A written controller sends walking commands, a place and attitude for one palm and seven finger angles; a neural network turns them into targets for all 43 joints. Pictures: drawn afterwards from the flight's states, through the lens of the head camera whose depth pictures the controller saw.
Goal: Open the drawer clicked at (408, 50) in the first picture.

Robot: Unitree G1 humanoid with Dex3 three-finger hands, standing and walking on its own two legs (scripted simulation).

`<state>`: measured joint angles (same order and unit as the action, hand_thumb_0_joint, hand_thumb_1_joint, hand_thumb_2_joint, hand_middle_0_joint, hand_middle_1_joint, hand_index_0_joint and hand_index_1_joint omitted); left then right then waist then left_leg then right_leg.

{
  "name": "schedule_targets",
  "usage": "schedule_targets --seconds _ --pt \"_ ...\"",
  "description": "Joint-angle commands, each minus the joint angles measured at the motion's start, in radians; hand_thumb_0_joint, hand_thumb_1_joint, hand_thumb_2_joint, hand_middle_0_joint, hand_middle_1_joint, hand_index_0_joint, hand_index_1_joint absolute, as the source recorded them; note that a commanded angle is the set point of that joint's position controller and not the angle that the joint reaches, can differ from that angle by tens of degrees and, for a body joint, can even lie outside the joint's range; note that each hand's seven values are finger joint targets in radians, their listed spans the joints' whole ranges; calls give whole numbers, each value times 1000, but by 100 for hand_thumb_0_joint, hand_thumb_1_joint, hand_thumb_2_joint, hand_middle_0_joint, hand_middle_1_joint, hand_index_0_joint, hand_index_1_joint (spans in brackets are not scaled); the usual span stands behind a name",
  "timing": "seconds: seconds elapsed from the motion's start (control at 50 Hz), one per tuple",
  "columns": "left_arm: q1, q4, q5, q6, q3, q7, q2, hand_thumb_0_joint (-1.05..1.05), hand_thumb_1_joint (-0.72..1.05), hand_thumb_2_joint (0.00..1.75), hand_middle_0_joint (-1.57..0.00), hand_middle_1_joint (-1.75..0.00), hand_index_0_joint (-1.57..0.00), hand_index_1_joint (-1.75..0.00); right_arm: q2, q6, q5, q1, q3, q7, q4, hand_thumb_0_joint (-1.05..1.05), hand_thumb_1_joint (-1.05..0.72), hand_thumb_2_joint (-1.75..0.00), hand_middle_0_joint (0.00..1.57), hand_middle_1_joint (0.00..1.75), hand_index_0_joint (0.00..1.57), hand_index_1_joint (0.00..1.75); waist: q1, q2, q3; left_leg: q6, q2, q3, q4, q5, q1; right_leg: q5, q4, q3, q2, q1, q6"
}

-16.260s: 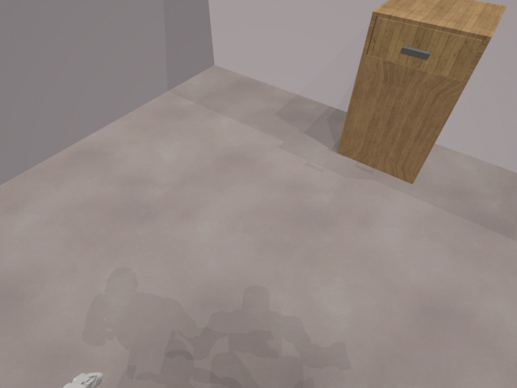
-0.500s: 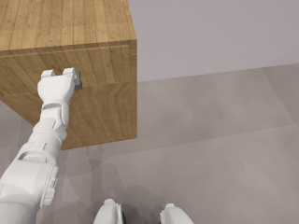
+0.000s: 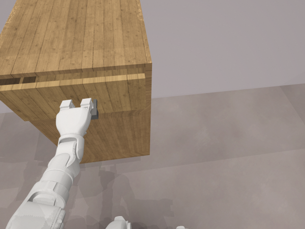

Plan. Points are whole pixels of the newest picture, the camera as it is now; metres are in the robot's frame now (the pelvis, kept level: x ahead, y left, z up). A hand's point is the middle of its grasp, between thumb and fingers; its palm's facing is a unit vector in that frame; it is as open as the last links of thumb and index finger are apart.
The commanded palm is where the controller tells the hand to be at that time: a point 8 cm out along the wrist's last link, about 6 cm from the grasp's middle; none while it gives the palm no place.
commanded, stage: pull the drawer open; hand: left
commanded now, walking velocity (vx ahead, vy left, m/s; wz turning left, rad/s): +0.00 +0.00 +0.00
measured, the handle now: (79, 109) +0.46 +0.22 -0.02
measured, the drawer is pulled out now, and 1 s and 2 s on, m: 0.04 0.07 0.16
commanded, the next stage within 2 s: none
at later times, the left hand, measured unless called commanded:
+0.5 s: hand (80, 138) +0.38 +0.20 -0.04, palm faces -0.04 -0.03 -1.00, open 5.8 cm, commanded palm +0.36 +0.20 +0.01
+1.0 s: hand (80, 138) +0.38 +0.20 -0.04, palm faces -0.04 -0.02 -1.00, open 5.9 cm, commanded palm +0.35 +0.20 +0.01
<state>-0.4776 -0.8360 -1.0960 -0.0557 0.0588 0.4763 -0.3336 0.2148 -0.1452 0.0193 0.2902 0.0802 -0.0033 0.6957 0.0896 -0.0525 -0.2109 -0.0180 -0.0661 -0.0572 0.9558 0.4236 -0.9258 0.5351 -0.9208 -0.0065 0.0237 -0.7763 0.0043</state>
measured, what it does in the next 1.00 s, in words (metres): shifts its weight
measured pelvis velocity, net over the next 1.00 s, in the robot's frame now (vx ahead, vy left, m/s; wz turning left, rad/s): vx -0.05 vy -0.01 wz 0.03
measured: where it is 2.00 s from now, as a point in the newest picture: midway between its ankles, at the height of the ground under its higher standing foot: outside the picture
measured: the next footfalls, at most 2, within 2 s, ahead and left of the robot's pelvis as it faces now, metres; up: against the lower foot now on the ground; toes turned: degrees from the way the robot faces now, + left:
none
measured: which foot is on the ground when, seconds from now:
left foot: down 0.00-1.00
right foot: down 0.00-1.00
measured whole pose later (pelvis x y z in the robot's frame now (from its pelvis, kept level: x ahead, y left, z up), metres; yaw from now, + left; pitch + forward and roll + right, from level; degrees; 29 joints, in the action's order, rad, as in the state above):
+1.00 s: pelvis -0.05 -0.01 -0.02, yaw +2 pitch +21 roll -2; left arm -0.63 -1.03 -1.10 -0.03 0.07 0.51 -0.36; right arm 0.22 -0.09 0.01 0.34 0.08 0.02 0.76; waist 0.10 -0.06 -0.20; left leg 0.00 -0.06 -0.01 1.02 0.36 -1.03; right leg 0.52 -1.03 0.03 0.03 -0.88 -0.02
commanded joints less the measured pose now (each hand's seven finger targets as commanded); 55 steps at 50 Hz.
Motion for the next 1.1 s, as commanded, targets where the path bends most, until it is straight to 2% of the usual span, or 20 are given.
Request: schedule_targets --seconds 0.0,0.14,0.16,0.2,0.22,0.24,0.28,0.34,0.38,0.44,0.5,0.54,0.64,0.7,0.74,0.82,0.92,0.96,1.02,1.08 --pt "-103 169 18 -12 -31 28 -115 0 90 90 -40 -135 -40 -135 154 19 7 74 52 4 -84 0 -90 -90 20 30 20 30 -36 14 -356 -19 52 17 -36 -608 454 -660 83 48 49 100 -33" --pt "34 316 25 -21 -32 35 -103 0 90 90 -40 -135 -40 -135 148 23 9 25 47 -4 -113 0 -90 -90 20 30 20 30 -58 11 -378 -18 54 18 -43 -665 488 -734 86 42 42 156 -29" --pt "70 308 26 -25 -39 38 -105 0 90 90 -40 -135 -40 -135 148 25 10 21 48 -3 -117 0 -90 -90 20 30 20 30 -59 19 -351 -19 56 16 -44 -648 477 -728 90 43 42 160 -30" --pt "-269 251 2 -13 -33 52 -148 0 90 90 -40 -135 -40 -135 151 29 12 36 44 18 -70 0 -90 -90 20 30 20 30 24 51 -265 -21 59 22 -23 -489 395 -636 87 41 33 74 -23" --pt "-275 230 -6 -5 -58 55 -172 0 90 90 -40 -135 -40 -135 147 35 14 39 45 25 -65 0 -90 -90 20 30 20 30 8 38 -259 -22 62 23 -23 -474 382 -604 85 41 34 68 -28" --pt "-268 208 -22 1 -67 61 -187 0 90 90 -40 -135 -40 -135 147 35 15 32 43 28 -67 0 -90 -90 20 30 20 30 -11 -2 -303 -21 66 19 -21 -482 404 -598 79 36 33 61 -30" --pt "-280 183 -24 -3 -42 65 -152 0 90 90 -40 -135 -40 -135 144 32 16 37 45 28 -65 0 -90 -90 20 30 20 30 -8 -7 -343 -21 68 18 -7 -523 428 -628 69 39 34 56 -32" --pt "-318 160 -24 -8 -64 63 -187 0 90 90 -40 -135 -40 -135 141 24 16 43 44 31 -57 0 -90 -90 20 30 20 30 -14 -2 -384 -19 69 23 5 -538 421 -649 54 32 34 70 -32" --pt "-349 143 -17 -5 -39 60 -156 0 90 90 -40 -135 -40 -135 138 25 14 39 45 31 -57 0 -90 -90 20 30 20 30 -4 1 -372 -19 68 25 4 -508 417 -619 58 35 36 51 -31" --pt "-390 112 -11 10 -46 52 -171 0 90 90 -40 -135 -40 -135 137 30 10 43 43 34 -57 0 -90 -90 20 30 20 30 0 23 -374 -22 69 29 3 -455 387 -573 58 33 37 43 -29" --pt "-403 59 -7 21 -30 46 -158 0 90 90 -40 -135 -40 -135 137 37 8 50 41 35 -60 0 -90 -90 20 30 20 30 7 32 -318 -25 68 29 -5 -369 346 -478 71 34 40 14 -32" --pt "-451 72 -9 41 -45 46 -187 0 90 90 -40 -135 -40 -135 138 43 5 54 39 34 -55 0 -90 -90 20 30 20 30 4 8 -365 -26 68 32 0 -346 347 -447 66 27 39 1 -31" --pt "-475 32 -16 59 -58 53 -217 0 90 90 -40 -135 -40 -135 142 56 4 67 38 37 -43 0 -90 -90 20 30 20 30 11 18 -345 -29 66 34 5 -269 293 -363 69 21 41 -31 -29" --pt "-489 15 -10 53 -40 60 -196 0 90 90 -40 -135 -40 -135 144 68 5 80 40 33 -38 0 -90 -90 20 30 20 30 16 13 -325 -30 65 35 -2 -225 284 -305 78 24 44 -51 -31" --pt "-523 32 -15 55 -48 65 -215 0 90 90 -40 -135 -40 -135 146 70 3 85 41 32 -30 0 -90 -90 20 30 20 30 13 -16 -364 -28 63 40 -2 -229 302 -292 71 23 45 -64 -32" --pt "-529 -14 -5 33 -47 68 -212 0 90 90 -40 -135 -40 -135 151 78 3 96 40 32 -20 0 -90 -90 20 30 20 30 24 16 -325 -29 62 46 -13 -191 280 -250 82 29 47 -71 -33" --pt "-561 -12 2 21 -29 68 -192 0 90 90 -40 -135 -40 -135 153 85 2 106 41 30 -14 0 -90 -90 20 30 20 30 29 -8 -337 -28 60 51 -20 -197 315 -242 84 35 50 -94 -35" --pt "-457 -36 6 14 -54 61 -205 0 90 90 -40 -135 -40 -135 153 83 0 103 39 30 -24 0 -90 -90 20 30 20 30 -4 13 -335 -26 60 46 -31 -203 315 -247 87 38 52 -65 -36" --pt "-374 15 22 18 -19 47 -133 0 90 90 -40 -135 -40 -135 145 81 -1 84 41 23 -44 0 -90 -90 20 30 20 30 -23 -9 -352 -21 59 42 -48 -248 359 -281 88 45 54 -42 -41" --pt "-259 68 23 21 -21 44 -121 0 90 90 -40 -135 -40 -135 143 72 -3 66 40 18 -64 0 -90 -90 20 30 20 30 -50 -1 -354 -18 55 34 -58 -299 388 -333 86 50 57 -14 -43"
